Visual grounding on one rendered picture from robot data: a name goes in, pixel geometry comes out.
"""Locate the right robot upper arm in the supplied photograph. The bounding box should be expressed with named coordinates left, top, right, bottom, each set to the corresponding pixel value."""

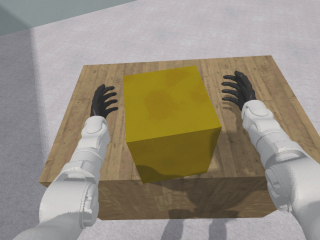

left=265, top=157, right=320, bottom=240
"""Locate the robot right hand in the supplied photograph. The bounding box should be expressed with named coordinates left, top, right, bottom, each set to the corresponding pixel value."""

left=221, top=71, right=257, bottom=111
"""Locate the pedestal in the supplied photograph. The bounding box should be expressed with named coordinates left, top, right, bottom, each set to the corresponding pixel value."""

left=38, top=55, right=320, bottom=220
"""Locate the robot left hand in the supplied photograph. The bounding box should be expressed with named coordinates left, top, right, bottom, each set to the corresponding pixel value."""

left=90, top=84, right=119, bottom=120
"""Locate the right robot forearm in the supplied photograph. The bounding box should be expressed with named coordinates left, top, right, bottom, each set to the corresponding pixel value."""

left=241, top=100, right=320, bottom=170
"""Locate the left robot forearm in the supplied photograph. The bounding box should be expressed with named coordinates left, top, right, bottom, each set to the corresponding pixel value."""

left=39, top=115, right=111, bottom=222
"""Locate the carton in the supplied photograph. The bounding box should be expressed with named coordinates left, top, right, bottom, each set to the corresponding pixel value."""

left=123, top=65, right=222, bottom=184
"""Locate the left robot upper arm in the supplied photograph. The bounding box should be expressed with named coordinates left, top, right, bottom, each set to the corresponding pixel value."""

left=13, top=180, right=99, bottom=240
